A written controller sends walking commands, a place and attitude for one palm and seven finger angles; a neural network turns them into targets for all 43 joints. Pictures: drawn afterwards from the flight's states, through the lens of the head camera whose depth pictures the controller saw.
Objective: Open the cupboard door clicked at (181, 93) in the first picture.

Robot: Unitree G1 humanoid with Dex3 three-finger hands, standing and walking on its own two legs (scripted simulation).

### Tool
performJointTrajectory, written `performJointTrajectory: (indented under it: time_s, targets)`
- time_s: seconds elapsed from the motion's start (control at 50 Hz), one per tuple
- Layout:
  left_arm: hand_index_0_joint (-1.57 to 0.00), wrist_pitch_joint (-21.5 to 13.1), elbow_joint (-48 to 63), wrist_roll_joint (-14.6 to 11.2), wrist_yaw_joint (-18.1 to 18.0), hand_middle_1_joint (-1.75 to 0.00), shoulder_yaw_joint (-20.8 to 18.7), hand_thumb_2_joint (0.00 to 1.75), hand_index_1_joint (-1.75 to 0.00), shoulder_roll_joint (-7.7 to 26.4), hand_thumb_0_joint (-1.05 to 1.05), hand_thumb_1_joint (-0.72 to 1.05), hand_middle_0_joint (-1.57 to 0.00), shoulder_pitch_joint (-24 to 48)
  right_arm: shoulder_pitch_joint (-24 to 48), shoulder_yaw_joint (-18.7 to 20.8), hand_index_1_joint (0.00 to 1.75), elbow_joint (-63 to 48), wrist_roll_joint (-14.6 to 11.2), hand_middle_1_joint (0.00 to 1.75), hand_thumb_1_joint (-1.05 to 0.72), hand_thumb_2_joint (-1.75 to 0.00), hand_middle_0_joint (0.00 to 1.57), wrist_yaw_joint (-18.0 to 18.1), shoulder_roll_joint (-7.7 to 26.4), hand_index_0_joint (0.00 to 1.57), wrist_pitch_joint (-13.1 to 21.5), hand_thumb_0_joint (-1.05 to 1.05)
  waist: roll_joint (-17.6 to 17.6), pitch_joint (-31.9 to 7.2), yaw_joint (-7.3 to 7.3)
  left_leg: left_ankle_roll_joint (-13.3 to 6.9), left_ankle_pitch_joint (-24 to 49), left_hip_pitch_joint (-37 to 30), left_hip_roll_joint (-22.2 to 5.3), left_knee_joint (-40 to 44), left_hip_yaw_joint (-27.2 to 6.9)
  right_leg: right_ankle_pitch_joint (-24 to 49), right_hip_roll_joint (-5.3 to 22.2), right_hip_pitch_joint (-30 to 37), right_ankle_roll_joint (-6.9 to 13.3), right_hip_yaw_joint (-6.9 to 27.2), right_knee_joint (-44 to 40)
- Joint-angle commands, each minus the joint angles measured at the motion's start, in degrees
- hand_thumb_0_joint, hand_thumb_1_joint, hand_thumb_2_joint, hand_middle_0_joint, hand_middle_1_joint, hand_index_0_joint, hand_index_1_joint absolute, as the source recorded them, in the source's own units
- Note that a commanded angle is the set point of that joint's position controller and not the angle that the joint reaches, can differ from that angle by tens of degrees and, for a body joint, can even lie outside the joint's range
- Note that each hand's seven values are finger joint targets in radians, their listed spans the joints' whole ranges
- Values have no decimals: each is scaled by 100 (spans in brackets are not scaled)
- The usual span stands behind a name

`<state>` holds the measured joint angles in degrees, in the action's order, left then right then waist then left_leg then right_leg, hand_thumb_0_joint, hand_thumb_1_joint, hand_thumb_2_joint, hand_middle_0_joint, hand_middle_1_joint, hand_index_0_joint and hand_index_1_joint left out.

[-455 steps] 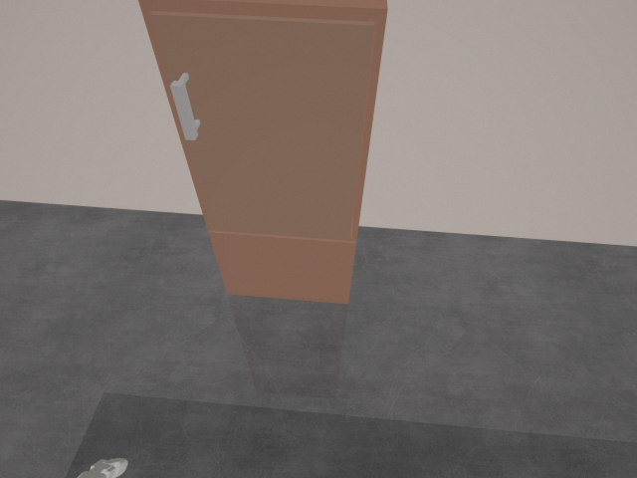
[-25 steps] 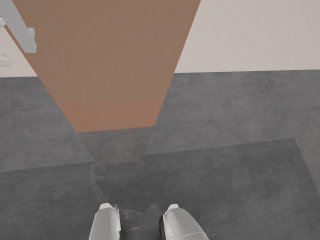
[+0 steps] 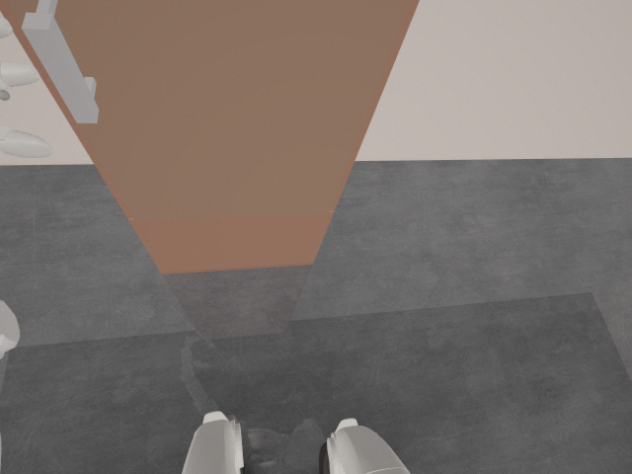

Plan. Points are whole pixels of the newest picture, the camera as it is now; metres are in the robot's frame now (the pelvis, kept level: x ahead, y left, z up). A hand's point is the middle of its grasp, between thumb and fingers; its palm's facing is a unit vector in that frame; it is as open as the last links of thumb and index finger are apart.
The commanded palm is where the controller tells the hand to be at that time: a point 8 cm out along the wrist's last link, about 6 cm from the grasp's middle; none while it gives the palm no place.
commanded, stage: move the hooked fingers beside the handle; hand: left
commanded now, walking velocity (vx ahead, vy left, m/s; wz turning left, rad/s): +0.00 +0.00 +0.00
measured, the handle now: (68, 61) +0.57 +0.24 +0.10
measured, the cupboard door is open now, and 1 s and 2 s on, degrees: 0 0 0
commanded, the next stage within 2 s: slide the fingers in behind the handle in 0.24 s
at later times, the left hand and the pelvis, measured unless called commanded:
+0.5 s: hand (19, 91) +0.52 +0.28 +0.11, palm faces +0.04 -1.00 +0.01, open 14.0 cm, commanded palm +0.51 +0.31 +0.10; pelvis -0.01 -0.01 -0.01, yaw +0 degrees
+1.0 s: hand (61, 95) +0.52 +0.24 +0.10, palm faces +0.03 -1.00 +0.02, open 14.0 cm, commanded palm +0.50 +0.27 +0.10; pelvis +0.00 -0.01 +0.00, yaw +0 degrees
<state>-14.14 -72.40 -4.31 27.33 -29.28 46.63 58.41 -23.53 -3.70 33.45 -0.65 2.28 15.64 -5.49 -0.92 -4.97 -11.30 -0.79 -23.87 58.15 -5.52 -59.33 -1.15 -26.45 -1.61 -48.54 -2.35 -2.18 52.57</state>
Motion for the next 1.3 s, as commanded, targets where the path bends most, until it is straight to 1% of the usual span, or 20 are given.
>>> performJointTrajectory:
  time_s: [0.0, 0.02, 0.08, 0.24, 0.3, 0.38, 0.42, 0.48, 0.5, 0.56, 0.66, 0.7, 0.74, 0.78, 0.84, 0.96, 1.06, 1.12, 1.24, 1.28]
  targets:
    - [-30, -541, 1400, -158, -71, -120, -147, 30, -120, 1633, 0, -50, -30, 2385, -1071, 480, 30, -172, 45, 30, -90, -90, 20, 107, 1210, 20, 31, 0, -1595, -2909, 17, -21, 2859, -3852, 178, 460, -324, 1874, -317, -314, 332, -165, -475]
    - [-30, -517, 1291, -172, -66, -120, -118, 30, -120, 1560, 0, -50, -30, 2285, -1067, 480, 30, -169, 36, 30, -90, -90, 20, 103, 1207, 20, 24, 0, -1365, -2817, 7, -36, 2744, -3748, 185, 448, -313, 1831, -321, -298, 315, -167, -498]
    - [-30, -473, 1086, -145, -84, -120, -73, 30, -120, 1627, 0, -50, -30, 2487, -1001, 433, 30, -195, 6, 30, -90, -90, 20, 140, 1220, 20, 28, 0, -1325, -2496, -44, -72, 2336, -3381, 215, 478, -272, 1635, -303, -304, 318, -135, -511]
    - [-30, -490, 911, -99, -70, -120, -113, 30, -120, 1904, 0, -50, -30, 2752, -981, 380, 30, -164, -15, 30, -90, -90, 20, 198, 1237, 20, 88, 0, -1231, -2626, -123, -110, 2075, -3071, 211, 357, -231, 1563, -282, -232, 272, -68, -474]
    - [-30, -521, 995, -36, -57, -120, -238, 30, -120, 2127, 0, -50, -30, 2758, -1010, 371, 30, -164, 2, 30, -90, -90, 20, 219, 1242, 20, 94, 0, -1457, -2875, -58, -92, 2196, -3195, 195, 313, -253, 1587, -283, -262, 287, -70, -411]
    - [-30, -450, 985, -143, 12, -120, -30, 30, -120, 1710, 0, -50, -30, 2639, -1082, 385, 30, -146, 7, 30, -90, -90, 20, 190, 1198, 20, 102, 0, -1438, -2909, -79, -98, 2403, -3281, 203, 301, -262, 1760, -313, -277, 296, -101, -397]
    - [-30, -412, 1059, -154, 12, -120, -173, 30, -120, 1886, 0, -50, -30, 2620, -1119, 410, 30, -120, 6, 30, -90, -90, 20, 193, 1234, 20, 88, 0, -1328, -3004, -61, -102, 2388, -3258, 188, 308, -268, 1783, -311, -198, 273, -95, -410]
    - [-30, -386, 1151, -162, -47, -120, -48, 30, -120, 1657, 0, -50, -30, 2703, -1145, 407, 30, -96, 25, 30, -90, -90, 20, 165, 1190, 20, 105, 0, -1409, -2865, -78, -109, 2335, -3239, 205, 338, -256, 1740, -311, -244, 286, -113, -432]
    - [-30, -401, 1233, -145, -93, -120, -218, 30, -120, 1849, 0, -50, -30, 2647, -1169, 428, 30, -85, 34, 30, -90, -90, 20, 156, 1211, 20, 100, 0, -1444, -3036, -24, -102, 2437, -3308, 194, 333, -247, 1835, -314, -153, 277, -106, -427]
    - [-30, -363, 1154, -104, -163, -120, 130, 30, -120, 1404, 0, -50, -30, 2652, -1143, 437, 30, -58, 22, 30, -90, -90, 20, 125, 1177, 20, 104, 0, -1381, -2739, -128, -102, 2160, -3232, 202, 375, -244, 1589, -315, -345, 270, -118, -502]
    - [-30, -392, 1114, -109, -257, -120, 200, 30, -120, 1274, 0, -50, -30, 2697, -1168, 448, 30, 1, 27, 30, -90, -90, 20, 123, 1184, 20, 130, 0, -1256, -2638, -176, -99, 2044, -3219, 203, 436, -273, 1488, -313, -357, 284, -128, -541]
    - [-30, -448, 1258, -100, -288, -120, 328, 30, -120, 1111, 0, -50, -30, 2887, -1161, 455, 30, 37, 48, 30, -90, -90, 20, 117, 1170, 20, 152, 0, -1555, -2705, -187, -62, 2138, -3478, 189, 441, -321, 1460, -306, -552, 311, -154, -500]
    - [-30, -433, 1192, -113, -340, -120, 420, 30, -120, 910, 0, -50, -30, 2823, -1179, 468, 30, 51, 64, 30, -90, -90, 20, 100, 1174, 20, 165, 0, -1426, -2641, -210, -59, 2094, -3529, 181, 470, -369, 1379, -307, -639, 316, -177, -524]
    - [-30, -479, 1403, -154, -375, -120, 473, 30, -120, 751, 0, -50, -30, 2948, -1192, 482, 30, 81, 91, 30, -90, -90, 20, 85, 1146, 20, 185, 0, -1591, -2775, -197, -49, 2278, -3698, 192, 464, -382, 1481, -305, -612, 343, -189, -494]
    - [-30, -503, 1486, -196, -434, -120, 356, 30, -120, 696, 0, -50, -30, 2697, -1197, 523, 30, 76, 107, 30, -90, -90, 20, 37, 1134, 20, 186, 0, -1531, -3001, -89, -26, 2508, -3867, 190, 469, -394, 1602, -310, -486, 345, -214, -485]
    - [-30, -546, 1518, -66, -816, -120, 199, 30, -120, 718, 0, -50, -30, 2446, -1104, 534, 30, -33, 118, 30, -90, -90, 20, -43, 1094, 20, 168, 0, -1382, -2798, 27, -25, 2388, -3645, 223, 529, -312, 1631, -306, -269, 333, -188, -489]
    - [-30, -707, 1600, -47, -944, -120, 329, 30, -120, 478, 0, -50, -30, 2546, -1064, 567, 30, -10, 115, 30, -90, -90, 20, -68, 1082, 20, 173, 0, -1208, -2739, -48, -23, 2268, -3613, 226, 566, -312, 1612, -304, -208, 320, -171, -513]
    - [-30, -693, 1357, -90, -952, -120, 238, 30, -120, 567, 0, -50, -30, 2505, -1044, 542, 30, -3, 101, 30, -90, -90, 20, -54, 1080, 20, 175, 0, -989, -2630, -57, -64, 2179, -3327, 253, 564, -244, 1731, -295, -8, 294, -121, -522]
    - [-30, -758, 1471, -82, -948, -120, 148, 30, -120, 624, 0, -50, -30, 2259, -1042, 564, 30, -51, 92, 30, -90, -90, 20, -61, 1057, 20, 163, 0, -946, -2806, 58, -78, 2304, -3221, 287, 530, -142, 2029, -278, 302, 281, -66, -486]
    - [-30, -775, 1479, -126, -939, -120, 259, 30, -120, 422, 0, -50, -30, 2207, -1035, 565, 30, -56, 90, 30, -90, -90, 20, -68, 1037, 20, 160, 0, -903, -2721, 33, -93, 2291, -3209, 299, 526, -135, 2048, -290, 296, 290, -57, -498]
